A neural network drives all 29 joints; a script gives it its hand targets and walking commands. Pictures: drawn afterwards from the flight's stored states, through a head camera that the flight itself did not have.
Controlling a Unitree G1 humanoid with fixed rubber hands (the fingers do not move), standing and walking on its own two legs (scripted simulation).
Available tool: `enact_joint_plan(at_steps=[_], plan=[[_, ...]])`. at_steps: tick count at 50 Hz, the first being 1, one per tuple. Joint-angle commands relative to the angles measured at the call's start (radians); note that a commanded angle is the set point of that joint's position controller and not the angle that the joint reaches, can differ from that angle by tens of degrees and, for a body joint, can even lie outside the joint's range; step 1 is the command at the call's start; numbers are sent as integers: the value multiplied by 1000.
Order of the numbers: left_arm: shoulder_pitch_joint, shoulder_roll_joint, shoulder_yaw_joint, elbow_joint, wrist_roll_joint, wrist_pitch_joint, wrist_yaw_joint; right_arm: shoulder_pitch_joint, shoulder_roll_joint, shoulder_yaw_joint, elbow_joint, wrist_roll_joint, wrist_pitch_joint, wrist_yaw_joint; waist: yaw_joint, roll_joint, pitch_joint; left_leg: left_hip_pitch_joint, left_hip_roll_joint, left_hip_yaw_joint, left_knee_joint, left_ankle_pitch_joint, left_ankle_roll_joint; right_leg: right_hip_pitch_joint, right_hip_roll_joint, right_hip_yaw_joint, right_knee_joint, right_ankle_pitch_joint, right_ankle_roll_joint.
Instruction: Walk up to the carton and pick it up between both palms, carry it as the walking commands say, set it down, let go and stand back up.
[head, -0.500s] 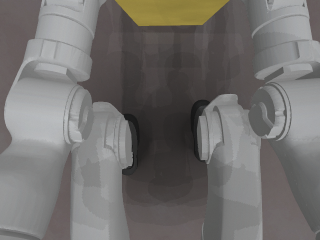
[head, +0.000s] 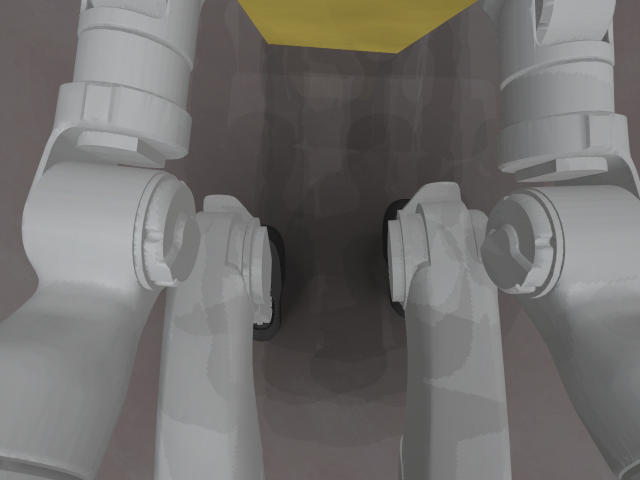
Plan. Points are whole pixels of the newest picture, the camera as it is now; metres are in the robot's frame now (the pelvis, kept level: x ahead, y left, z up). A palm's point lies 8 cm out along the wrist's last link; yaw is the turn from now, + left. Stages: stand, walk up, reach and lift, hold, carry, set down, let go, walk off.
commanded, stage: reach and lift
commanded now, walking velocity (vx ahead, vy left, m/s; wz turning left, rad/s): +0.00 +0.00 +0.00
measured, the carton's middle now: out of the picture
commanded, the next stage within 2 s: none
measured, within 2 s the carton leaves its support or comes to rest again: neither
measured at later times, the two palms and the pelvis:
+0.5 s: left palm out of the picture +0.56 +0.08 -0.03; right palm out of the picture +0.53 -0.18 -0.04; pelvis -0.02 +0.00 +0.04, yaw -1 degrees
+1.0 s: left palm out of the picture +0.53 +0.08 +0.04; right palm out of the picture +0.51 -0.17 +0.03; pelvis -0.03 +0.01 +0.10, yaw -2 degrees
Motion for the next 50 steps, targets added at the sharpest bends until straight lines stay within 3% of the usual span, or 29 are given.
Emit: enact_joint_plan(at_steps=[1, 3, 6, 7, 8, 10, 12, 15, 18, 19, 24, 27, 28, 30, 31, 32, 33, 34, 35, 36, 37, 38, 39, 42, 44, 46, 47, 48, 50], plan=[[-750, -1216, -275, -369, -34, -31, -276, -943, 1150, 482, -288, 133, -19, 367, 39, -80, -2397, 817, -126, -6, -306, 433, 12, 950, 87, -239, -244, 368, -26], [-777, -1215, -253, -323, -20, -31, -287, -965, 1185, 471, -234, 143, -16, 365, 53, -82, -2351, 747, -123, 8, -300, 354, 18, 929, 86, -228, -259, 296, -32], [-741, -1254, -262, -355, -28, -30, -294, -947, 1194, 499, -262, 151, -21, 370, 60, -70, -2405, 795, -121, -7, -323, 426, 13, 972, 84, -224, -268, 368, -27], [-793, -1251, -260, -367, -30, -34, -291, -930, 1196, 470, -231, 127, -10, 370, 29, -78, -2389, 783, -125, 5, -335, 399, 14, 971, 93, -233, -287, 346, -32], [-775, -1252, -263, -369, -33, -29, -290, -938, 1213, 471, -222, 135, -9, 369, 52, -53, -2380, 809, -124, -4, -347, 410, 7, 958, 93, -232, -288, 349, -30], [-756, -1268, -266, -367, -32, -18, -296, -938, 1194, 471, -245, 128, -2, 375, 18, -75, -2419, 852, -126, -17, -354, 410, 8, 962, 94, -244, -305, 333, -28], [-794, -1226, -216, -288, 20, -16, -297, -945, 1181, 430, -180, 108, 1, 378, 58, -49, -2291, 752, -116, 7, -355, 304, 9, 897, 85, -222, -325, 239, -41], [-815, -1271, -268, -379, -17, -5, -302, -951, 1192, 452, -243, 111, 11, 380, 12, -47, -2444, 863, -122, -9, -389, 308, 8, 974, 97, -232, -344, 247, -46], [-806, -1285, -264, -373, -22, 8, -297, -1003, 1210, 480, -272, 154, 20, 383, 54, -35, -2506, 935, -126, -25, -416, 348, 18, 995, 89, -232, -348, 266, -31], [-814, -1263, -261, -381, -30, 11, -295, -994, 1205, 461, -251, 141, 29, 385, 25, -39, -2443, 927, -122, -27, -421, 329, 15, 961, 94, -236, -357, 248, -36], [-756, -1267, -207, -272, 12, 24, -313, -913, 1240, 422, -141, 107, 46, 393, 61, -63, -2317, 818, -116, -2, -464, 205, 16, 974, 89, -224, -411, 135, -40], [-781, -1274, -267, -367, -21, 22, -321, -923, 1248, 468, -240, 125, 47, 389, 20, -85, -2498, 913, -122, -15, -455, 312, 22, 1065, 96, -221, -415, 254, -32], [-832, -1267, -276, -429, -36, 15, -314, -958, 1265, 483, -271, 151, 45, 388, 51, -51, -2541, 971, -122, -10, -464, 343, 16, 1097, 97, -210, -426, 282, -34], [-827, -1262, -278, -401, -39, 21, -314, -945, 1264, 472, -249, 135, 48, 387, 39, -70, -2517, 936, -125, -28, -488, 298, 17, 1091, 104, -228, -428, 248, -29], [-784, -1276, -278, -346, -18, 26, -311, -901, 1258, 458, -190, 121, 48, 387, 51, -26, -2450, 904, -119, -12, -483, 270, 8, 1049, 98, -211, -436, 210, -40], [-770, -1265, -258, -366, -11, 20, -311, -887, 1300, 476, -183, 126, 56, 389, 77, -76, -2458, 925, -120, -20, -500, 317, 17, 1070, 94, -225, -431, 247, -33], [-718, -1286, -266, -359, -20, 22, -312, -940, 1269, 510, -274, 149, 44, 387, 75, -92, -2512, 963, -120, -13, -501, 336, 19, 1094, 102, -221, -447, 255, -30], [-738, -1254, -246, -341, 1, 15, -313, -867, 1288, 476, -190, 115, 54, 388, 74, -113, -2446, 902, -117, -19, -503, 330, 20, 1093, 102, -212, -454, 253, -22], [-712, -1320, -283, -396, -20, 20, -315, -863, 1286, 492, -243, 127, 49, 388, 50, -80, -2544, 995, -125, -22, -513, 371, 16, 1149, 106, -215, -461, 296, -31], [-707, -1300, -269, -318, -3, 26, -322, -819, 1272, 449, -188, 94, 48, 385, 35, -62, -2434, 928, -118, -19, -518, 314, 10, 1085, 102, -214, -468, 249, -35], [-700, -1277, -281, -377, -9, 19, -322, -876, 1319, 495, -257, 137, 47, 386, 85, -60, -2501, 994, -119, -10, -529, 346, 19, 1129, 103, -206, -477, 272, -26], [-695, -1319, -290, -366, -27, 22, -323, -895, 1287, 517, -276, 136, 45, 387, 35, -106, -2521, 982, -123, -28, -519, 341, 16, 1132, 102, -220, -476, 263, -26], [-689, -1326, -320, -420, -39, 21, -318, -867, 1307, 534, -295, 160, 47, 386, 62, -61, -2605, 1039, -124, -15, -524, 411, 8, 1216, 98, -204, -490, 331, -23], [-664, -1274, -276, -333, -17, 28, -323, -870, 1282, 518, -259, 122, 55, 375, 78, -115, -2428, 939, -119, -28, -560, 312, 20, 1167, 99, -194, -519, 237, -28], [-747, -1297, -341, -467, -59, 18, -313, -893, 1307, 561, -336, 173, 43, 372, 78, -77, -2567, 1025, -126, -21, -558, 352, 16, 1255, 104, -179, -529, 285, -27], [-718, -1318, -339, -427, -54, 24, -310, -857, 1296, 535, -294, 152, 49, 373, 35, -93, -2521, 1068, -121, -52, -586, 330, 21, 1191, 104, -199, -544, 257, -36], [-751, -1276, -321, -438, -49, 14, -315, -867, 1295, 530, -294, 152, 50, 369, 50, -83, -2495, 1027, -121, -35, -582, 319, 21, 1214, 99, -179, -562, 243, -32], [-691, -1279, -270, -303, -9, 25, -315, -861, 1289, 493, -194, 124, 52, 372, 72, -85, -2341, 962, -116, -39, -600, 242, 20, 1137, 93, -185, -566, 164, -37], [-673, -1306, -290, -353, -7, 27, -312, -866, 1305, 515, -265, 150, 47, 387, 82, -84, -2437, 1078, -113, -51, -622, 263, 22, 1161, 102, -198, -571, 177, -38]])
